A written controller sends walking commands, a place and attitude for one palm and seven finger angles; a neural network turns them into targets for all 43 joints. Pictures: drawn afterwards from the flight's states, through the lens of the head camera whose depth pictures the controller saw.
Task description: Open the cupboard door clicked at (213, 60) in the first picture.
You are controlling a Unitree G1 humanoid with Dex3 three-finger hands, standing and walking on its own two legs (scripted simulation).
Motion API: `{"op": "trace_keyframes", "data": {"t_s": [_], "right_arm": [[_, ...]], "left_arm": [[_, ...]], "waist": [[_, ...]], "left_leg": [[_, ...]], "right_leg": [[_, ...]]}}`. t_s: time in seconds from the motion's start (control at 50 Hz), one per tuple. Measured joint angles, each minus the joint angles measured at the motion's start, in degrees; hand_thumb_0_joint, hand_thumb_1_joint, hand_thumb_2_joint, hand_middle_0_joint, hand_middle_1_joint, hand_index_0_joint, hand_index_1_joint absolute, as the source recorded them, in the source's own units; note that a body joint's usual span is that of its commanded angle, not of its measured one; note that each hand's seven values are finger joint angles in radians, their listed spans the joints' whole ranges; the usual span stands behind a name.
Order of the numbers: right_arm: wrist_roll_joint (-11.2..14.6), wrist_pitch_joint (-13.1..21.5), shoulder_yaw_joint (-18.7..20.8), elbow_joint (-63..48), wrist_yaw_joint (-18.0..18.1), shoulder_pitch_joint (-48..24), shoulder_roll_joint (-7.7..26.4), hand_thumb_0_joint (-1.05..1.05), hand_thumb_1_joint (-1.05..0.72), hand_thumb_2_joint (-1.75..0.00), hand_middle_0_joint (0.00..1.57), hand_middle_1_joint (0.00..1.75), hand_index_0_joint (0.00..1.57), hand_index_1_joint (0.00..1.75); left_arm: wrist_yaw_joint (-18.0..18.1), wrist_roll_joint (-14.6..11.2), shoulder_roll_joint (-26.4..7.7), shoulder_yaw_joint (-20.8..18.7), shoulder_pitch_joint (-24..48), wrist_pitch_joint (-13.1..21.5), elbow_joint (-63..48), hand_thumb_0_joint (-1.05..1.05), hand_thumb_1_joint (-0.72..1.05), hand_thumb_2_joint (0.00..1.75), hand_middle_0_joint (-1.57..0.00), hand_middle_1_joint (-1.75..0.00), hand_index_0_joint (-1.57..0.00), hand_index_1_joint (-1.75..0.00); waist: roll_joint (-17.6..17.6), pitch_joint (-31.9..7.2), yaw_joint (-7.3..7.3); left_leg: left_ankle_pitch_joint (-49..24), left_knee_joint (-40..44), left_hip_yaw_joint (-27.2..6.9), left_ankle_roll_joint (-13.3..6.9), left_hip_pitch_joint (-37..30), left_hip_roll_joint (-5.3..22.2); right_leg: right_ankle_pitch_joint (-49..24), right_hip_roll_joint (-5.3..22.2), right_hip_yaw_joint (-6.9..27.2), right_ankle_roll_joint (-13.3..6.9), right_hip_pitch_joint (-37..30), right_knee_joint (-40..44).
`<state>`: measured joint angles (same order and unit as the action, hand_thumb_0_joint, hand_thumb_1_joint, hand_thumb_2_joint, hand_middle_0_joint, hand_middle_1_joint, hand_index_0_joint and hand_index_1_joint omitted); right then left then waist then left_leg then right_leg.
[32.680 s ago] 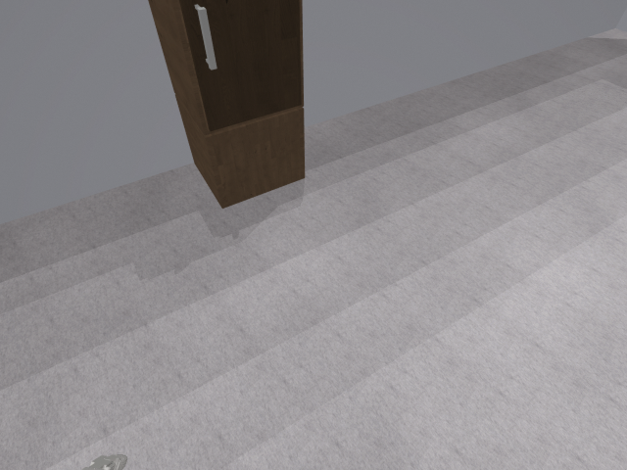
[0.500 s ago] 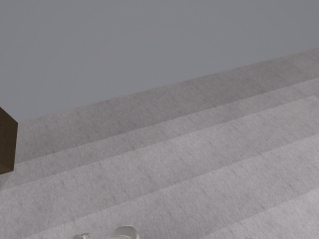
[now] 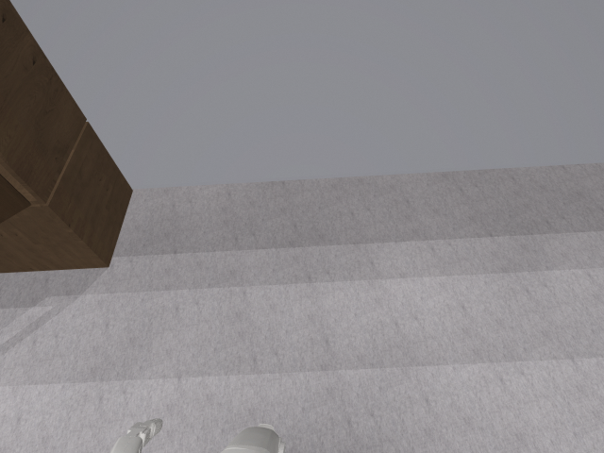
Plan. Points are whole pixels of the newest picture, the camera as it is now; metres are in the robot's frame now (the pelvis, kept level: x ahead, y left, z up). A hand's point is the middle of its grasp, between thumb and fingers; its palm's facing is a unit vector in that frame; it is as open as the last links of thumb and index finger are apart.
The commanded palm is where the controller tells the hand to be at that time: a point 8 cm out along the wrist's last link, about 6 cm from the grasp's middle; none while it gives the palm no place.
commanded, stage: turn to face it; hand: left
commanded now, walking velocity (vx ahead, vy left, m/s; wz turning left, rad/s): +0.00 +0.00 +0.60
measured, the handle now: out of the picture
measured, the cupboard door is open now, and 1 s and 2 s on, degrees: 44 44 44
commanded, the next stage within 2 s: take the last steps up to it in 1.28 s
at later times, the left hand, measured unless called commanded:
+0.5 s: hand out of the picture +0.02 +0.24 -0.16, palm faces +0.34 -0.90 -0.26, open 7.3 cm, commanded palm none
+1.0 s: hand out of the picture -0.02 +0.16 -0.16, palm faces +0.59 -0.77 -0.23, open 7.3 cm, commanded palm none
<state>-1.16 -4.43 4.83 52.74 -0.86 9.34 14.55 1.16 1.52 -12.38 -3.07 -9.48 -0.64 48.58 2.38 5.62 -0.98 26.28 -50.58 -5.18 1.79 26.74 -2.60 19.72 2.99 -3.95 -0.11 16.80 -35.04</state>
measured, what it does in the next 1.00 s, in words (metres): steps on the spot, turning left: left foot, then right foot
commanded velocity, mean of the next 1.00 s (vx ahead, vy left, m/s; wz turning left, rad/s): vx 0.00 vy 0.00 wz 0.56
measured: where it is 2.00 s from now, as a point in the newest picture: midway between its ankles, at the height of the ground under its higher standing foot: outside the picture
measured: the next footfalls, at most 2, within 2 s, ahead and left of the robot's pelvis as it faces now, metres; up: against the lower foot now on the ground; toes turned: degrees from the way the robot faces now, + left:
left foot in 0.32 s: +0.04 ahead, +0.12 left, +0.00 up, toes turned +17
right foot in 0.70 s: +0.12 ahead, -0.13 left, +0.00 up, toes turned +23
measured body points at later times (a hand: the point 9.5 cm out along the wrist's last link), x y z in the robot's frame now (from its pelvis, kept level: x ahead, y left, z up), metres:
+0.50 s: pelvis +0.01 +0.01 +0.01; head +0.06 +0.04 +0.45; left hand +0.01 +0.29 -0.14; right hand +0.20 -0.20 -0.12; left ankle +0.00 +0.11 -0.73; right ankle +0.05 -0.15 -0.66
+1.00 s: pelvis +0.04 -0.03 +0.01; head +0.08 +0.00 +0.46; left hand -0.05 +0.20 -0.14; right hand +0.26 -0.19 -0.13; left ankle -0.03 +0.07 -0.69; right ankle +0.09 -0.14 -0.73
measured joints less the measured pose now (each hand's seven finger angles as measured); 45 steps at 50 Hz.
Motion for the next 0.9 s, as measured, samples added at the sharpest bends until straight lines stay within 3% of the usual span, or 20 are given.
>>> {"op": "trace_keyframes", "data": {"t_s": [0.04, 0.1, 0.24, 0.3, 0.32, 0.36, 0.4, 0.46, 0.58, 0.68, 0.72, 0.76, 0.82, 0.9], "right_arm": [[0.0, -0.4, 0.3, 0.5, -0.2, -0.6, 0.4, 0.01, -0.91, -0.90, 0.20, 0.30, 0.20, 0.30], [0.1, -0.6, 0.1, 0.6, -0.7, -1.2, 0.3, 0.01, -0.91, -0.90, 0.20, 0.30, 0.20, 0.30], [0.4, -0.3, -1.0, 0.4, -1.1, -3.8, -0.7, 0.01, -0.91, -0.90, 0.20, 0.30, 0.19, 0.30], [0.3, 0.7, -1.4, -0.8, -1.2, -4.7, -0.7, 0.01, -0.91, -0.90, 0.20, 0.30, 0.19, 0.30], [0.1, 1.3, -1.4, -1.4, -1.1, -4.8, -0.6, 0.01, -0.91, -0.90, 0.20, 0.30, 0.19, 0.30], [0.0, 2.3, -1.6, -2.1, -0.8, -5.1, -1.2, 0.01, -0.91, -0.90, 0.20, 0.30, 0.20, 0.30], [-0.1, 2.7, -1.9, -2.5, -0.1, -4.5, -1.6, 0.01, -0.91, -0.90, 0.20, 0.30, 0.20, 0.30], [-0.2, 2.5, -2.2, -2.1, 0.5, -3.2, -1.8, 0.01, -0.91, -0.90, 0.20, 0.30, 0.20, 0.30], [-0.4, 1.9, -2.1, -0.6, 0.3, -0.7, -2.1, 0.01, -0.91, -0.90, 0.20, 0.30, 0.20, 0.30], [-0.3, 1.1, -1.3, -0.1, 0.1, 1.0, -1.9, 0.01, -0.91, -0.90, 0.21, 0.30, 0.20, 0.30], [0.1, 0.7, -0.8, 0.2, 0.1, 1.5, -1.5, 0.01, -0.91, -0.90, 0.21, 0.30, 0.20, 0.30], [0.1, 0.1, -0.1, 0.7, 0.0, 1.3, -0.6, 0.01, -0.91, -0.90, 0.20, 0.30, 0.20, 0.30], [-0.1, -0.7, 0.4, 1.3, -0.5, 0.9, 0.2, 0.01, -0.91, -0.90, 0.20, 0.30, 0.20, 0.30], [0.1, -0.8, 0.1, 1.4, -0.8, 0.2, -0.2, 0.01, -0.91, -0.90, 0.20, 0.30, 0.20, 0.30]], "left_arm": [[0.2, -0.1, 1.0, 0.5, -0.8, 0.0, 0.2, 0.00, 0.91, 0.90, -0.20, -0.30, -0.20, -0.30], [0.3, -0.1, 1.9, 0.9, -1.8, 0.0, 0.9, 0.01, 0.91, 0.90, -0.20, -0.30, -0.21, -0.30], [0.1, 0.2, 1.6, 0.7, -3.6, 0.3, 1.8, 0.00, 0.91, 0.90, -0.20, -0.30, -0.21, -0.30], [-0.3, -0.1, 0.3, 0.1, -5.0, 0.0, 2.4, 0.00, 0.91, 0.90, -0.20, -0.30, -0.21, -0.30], [-0.5, -0.4, -0.3, -0.1, -5.4, -0.4, 2.7, 0.00, 0.91, 0.90, -0.20, -0.30, -0.21, -0.30], [-0.2, -0.4, -1.8, -0.6, -4.4, -2.0, 3.5, 0.01, 0.91, 0.90, -0.20, -0.30, -0.21, -0.30], [0.2, -0.5, -2.6, -1.1, -3.0, -3.1, 4.3, 0.01, 0.91, 0.90, -0.20, -0.30, -0.21, -0.30], [-0.2, -0.4, -3.1, -1.5, -1.1, -3.4, 3.9, 0.01, 0.91, 0.90, -0.20, -0.30, -0.20, -0.30], [-0.6, -0.3, -2.7, -1.4, 0.8, -2.6, 1.6, 0.01, 0.91, 0.90, -0.20, -0.30, -0.20, -0.30], [-0.6, -0.6, -1.8, -0.7, 1.6, -1.6, 0.2, 0.01, 0.91, 0.90, -0.20, -0.30, -0.20, -0.30], [-0.3, -0.3, -1.3, -0.5, 1.3, -0.4, -0.3, 0.01, 0.91, 0.90, -0.20, -0.30, -0.20, -0.30], [0.0, -0.1, 0.0, 0.3, 1.0, -0.1, -0.2, 0.00, 0.91, 0.90, -0.20, -0.30, -0.20, -0.30], [0.2, -0.2, 1.5, 0.9, -0.4, -0.2, 0.3, 0.00, 0.91, 0.90, -0.20, -0.30, -0.21, -0.30], [0.3, 0.0, 2.2, 1.1, -1.9, -0.2, 1.4, 0.01, 0.91, 0.90, -0.20, -0.30, -0.21, -0.30]], "waist": [[-0.2, 0.5, -0.27], [-1.5, 0.9, -0.74], [-4.6, 2.0, 0.77], [-5.5, 1.6, 1.16], [-5.5, 1.2, 1.03], [-6.7, 1.8, 1.43], [-6.7, 1.7, 1.48], [-5.7, 1.1, 1.61], [-3.5, -0.4, 1.08], [-1.6, -1.0, -0.23], [-1.4, -1.2, -0.07], [-0.5, -0.5, -0.50], [-0.6, 0.0, -0.87], [-2.6, 0.4, -1.04]], "left_leg": [[0.1, -10.4, 2.3, 0.7, 2.7, 0.4], [-1.2, -13.4, 5.3, 1.8, 3.1, 1.9], [-1.1, 4.6, 9.3, 1.4, -3.8, 3.2], [-8.7, 15.7, 10.9, -0.1, -8.7, 2.6], [-13.2, 16.7, 10.5, -2.0, -8.8, 2.5], [-10.4, 13.4, 10.0, -4.1, -7.8, 1.6], [-8.5, 13.8, 8.7, -4.4, -8.1, 1.3], [-10.5, 17.4, 6.6, -3.7, -9.3, 1.2], [-13.4, 21.8, 2.7, -3.0, -10.2, 1.2], [-12.8, 19.4, -1.2, -1.2, -8.0, 0.7], [-8.1, 14.2, -1.9, -0.4, -5.5, -0.2], [-0.2, 2.2, -0.4, -0.1, -1.7, -0.6], [-0.5, -12.4, 3.2, 0.9, 2.2, 0.4], [-1.1, -10.2, 6.5, 2.0, 1.1, 2.5]], "right_leg": [[-0.2, 0.9, -1.3, -0.4, -1.8, 1.5], [-1.0, 2.2, -3.5, -0.4, -4.2, 4.2], [0.7, 4.9, -8.7, 0.5, -6.3, 3.7], [3.8, 6.4, -10.5, 1.6, -4.9, -1.7], [4.9, 6.8, -10.1, 2.3, -2.9, -6.3], [10.5, 6.3, -4.8, 3.3, 2.1, -17.8], [11.4, 4.6, -1.1, 4.0, 6.3, -25.5], [7.2, 3.3, 1.8, 4.6, 10.3, -29.2], [4.0, 1.8, 3.7, 4.7, 10.0, -19.8], [0.7, -0.9, 3.0, 4.0, 2.6, -3.4], [-3.6, -0.7, 2.5, 1.9, 0.2, 2.2], [-2.2, 0.0, 0.6, 0.4, -0.3, 0.7], [-1.6, 1.4, -1.6, 0.1, -2.7, 2.6], [-2.4, 3.4, -4.5, 0.3, -5.1, 5.3]]}}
